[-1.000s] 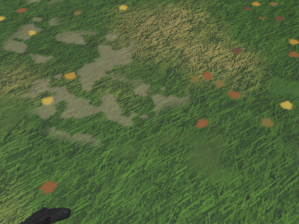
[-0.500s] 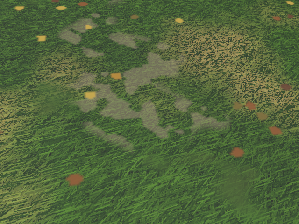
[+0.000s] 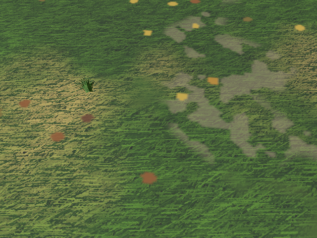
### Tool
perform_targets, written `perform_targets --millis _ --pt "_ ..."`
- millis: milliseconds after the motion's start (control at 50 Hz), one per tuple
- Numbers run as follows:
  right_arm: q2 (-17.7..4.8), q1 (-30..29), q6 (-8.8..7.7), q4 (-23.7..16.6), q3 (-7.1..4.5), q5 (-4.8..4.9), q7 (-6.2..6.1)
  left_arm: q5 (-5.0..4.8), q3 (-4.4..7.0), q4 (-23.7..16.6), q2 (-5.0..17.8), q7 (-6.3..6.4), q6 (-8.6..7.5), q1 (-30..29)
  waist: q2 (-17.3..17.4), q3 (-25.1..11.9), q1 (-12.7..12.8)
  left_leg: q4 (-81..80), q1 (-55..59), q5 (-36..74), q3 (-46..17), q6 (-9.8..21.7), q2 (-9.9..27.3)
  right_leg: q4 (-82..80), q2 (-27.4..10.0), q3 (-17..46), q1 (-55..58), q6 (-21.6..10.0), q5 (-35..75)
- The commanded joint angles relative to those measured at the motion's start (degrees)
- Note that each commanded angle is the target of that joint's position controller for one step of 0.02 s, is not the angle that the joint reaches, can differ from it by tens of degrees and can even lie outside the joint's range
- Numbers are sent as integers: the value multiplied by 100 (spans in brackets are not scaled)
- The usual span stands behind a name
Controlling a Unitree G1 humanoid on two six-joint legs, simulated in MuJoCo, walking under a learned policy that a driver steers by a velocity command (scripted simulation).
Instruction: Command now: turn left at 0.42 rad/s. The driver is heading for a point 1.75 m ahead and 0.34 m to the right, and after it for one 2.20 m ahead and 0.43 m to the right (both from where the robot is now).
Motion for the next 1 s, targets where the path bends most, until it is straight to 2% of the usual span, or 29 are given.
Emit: perform_targets --millis 20,80,140,180,200,220,240,260,280,300,320,340,380,420,460,500,540,580,600,620,640,660,680,700,720,740,800,920,1000 --pt "-538 371 20 -177 -199 -19 -24 -91 77 -428 692 58 -62 -456 -1021 -289 -121 1124 -621 209 -3 -283 249 -744 -1499 1194 531 -1111 2018" --pt "-299 13 -27 -350 -74 24 -16 -49 71 -273 761 95 -11 -86 -1162 -412 130 223 -554 353 256 -382 347 -703 -1438 917 1003 -1226 2352" --pt "-33 -119 -55 -404 87 -63 22 -69 56 -205 848 63 29 -146 -1269 -574 191 -1181 385 279 564 -373 667 -624 -1414 741 833 -1191 2423" --pt "11 -2 -72 -276 111 -73 28 -98 7 -82 821 -20 36 -25 -1335 -557 206 -2213 1124 575 805 -340 610 -564 -1320 799 547 -1134 2413" --pt "-17 209 -77 -150 86 -77 30 -151 -15 -34 832 -58 33 -53 -1268 -485 64 -3029 1554 1219 917 -266 531 -462 -1238 804 376 -1052 2367" --pt "-110 373 -83 -52 52 -96 31 -219 -35 28 831 -84 16 20 -1178 -388 -50 -3932 2041 1977 969 -129 465 -384 -1157 839 157 -889 2253" --pt "-418 406 -85 -74 -10 -117 -10 -202 -65 84 813 -118 -55 235 -948 -489 -7 -4004 2704 2662 584 40 775 -333 -1075 901 -220 -559 1933" --pt "-825 620 -60 -122 -88 -153 -89 -31 -129 16 665 -171 -133 256 -182 -843 42 -3602 3336 4317 -92 286 1617 218 -744 626 -603 -190 948" --pt "-965 387 -23 -44 -119 -194 -67 -115 -159 -46 466 -163 -155 329 873 -862 263 -3470 2641 3989 -245 931 2050 318 -316 90 -619 100 -523" --pt "-576 30 -66 -181 -45 -193 -11 -126 -122 -34 723 -131 -111 80 635 -681 136 -3647 2265 3213 -254 1124 1986 545 -317 -18 -440 270 -583" --pt "-552 19 -99 -165 -56 -207 2 -169 -62 -95 856 -104 -67 -137 667 -463 30 -3709 2202 2789 -207 1059 1861 806 -213 -95 -685 277 -386" --pt "-640 87 -122 -136 -93 -210 -19 -190 -45 -87 821 -58 -7 -127 745 -403 5 -3737 2205 2664 -203 1028 1867 1032 -187 -134 -856 254 -341" --pt "-568 57 -199 -154 -87 -179 -75 -194 -1 -99 788 -42 117 43 1023 -293 -14 -3731 2098 3447 -405 1295 2333 1991 -232 -103 -1150 225 -1383" --pt "-523 63 -243 -169 -85 -174 -121 -255 59 -154 762 -77 205 81 756 -255 -41 -3755 2159 4191 -470 1613 2704 3058 -370 5 -1605 240 -2243" --pt "-550 -232 -260 -189 -111 -108 -118 -240 51 -174 654 -107 282 119 488 -259 50 -3734 2086 4164 -63 1503 2573 2856 -499 -49 -1506 307 -1871" --pt "-602 -462 -223 -201 -137 -87 -97 -228 32 -225 609 -171 326 145 503 -376 69 -3644 1942 4203 320 1385 2421 2370 -481 -256 -1050 343 -1425" --pt "-636 -492 -188 -157 -155 -40 -77 -230 59 -291 672 -251 354 232 540 -514 91 -3419 1945 4115 555 1280 2368 1753 -373 -471 -670 294 -987" --pt "-613 -531 -160 -88 -154 60 -67 -213 114 -225 704 -300 371 612 405 -616 296 -2857 1671 3488 896 957 2200 618 -113 -740 68 88 -5" --pt "-427 -156 -169 63 -119 37 -35 -169 193 -226 899 -250 361 721 -205 -581 255 -2075 1209 2464 1304 546 1866 -42 -138 -301 586 -124 845" --pt "-48 -73 -169 -107 7 -285 -3 -170 381 -385 1739 -123 326 815 -2114 -542 82 -215 -429 -462 1812 -161 1070 -408 -1703 2017 1433 -838 3261" --pt "-129 -705 -197 -360 0 -207 -60 92 317 -538 1815 -201 176 890 -1784 -858 446 886 -879 -1457 814 -210 506 -645 -2442 3151 1027 -1956 3455" --pt "-346 -809 -188 -353 -62 -79 -96 123 279 -582 1663 -240 33 723 -1117 -735 416 1305 -1043 -1140 516 -139 650 -749 -2263 2837 980 -1963 2794" --pt "-431 -754 -184 -302 -103 -44 -120 13 247 -584 1507 -211 -49 478 -913 -511 264 1217 -1126 -583 454 -54 774 -734 -1935 2395 904 -1638 2193" --pt "-472 -662 -180 -172 -140 -82 -167 -100 206 -611 1345 -158 -53 259 -689 -428 178 1024 -1153 -113 422 -50 879 -703 -1692 2133 914 -1336 1753" --pt "-506 -599 -176 -140 -163 -109 -189 -170 157 -639 1239 -102 -33 136 -765 -396 110 853 -1019 228 386 -82 905 -724 -1526 1955 820 -1192 1744" --pt "-459 -534 -190 -112 -162 -99 -170 -165 125 -662 1184 -55 -10 162 -885 -469 84 882 -831 492 407 -128 825 -750 -1392 1853 770 -1147 1872" --pt "-329 -413 -229 -72 -146 -60 -128 -141 113 -717 1152 25 25 306 -840 -651 104 587 -769 849 412 -248 692 -748 -1261 1739 1020 -1182 2076" --pt "-274 -580 -288 -127 -122 -61 -106 -144 153 -799 1251 88 130 344 -982 -453 208 -648 -676 980 286 -438 613 -764 -1128 2140 924 -1198 1136" --pt "-273 -501 -356 -71 -85 -43 -37 -83 111 -820 1179 71 171 244 -1064 -487 282 -1182 -126 957 382 -429 675 -637 -1103 2180 621 -1236 1138"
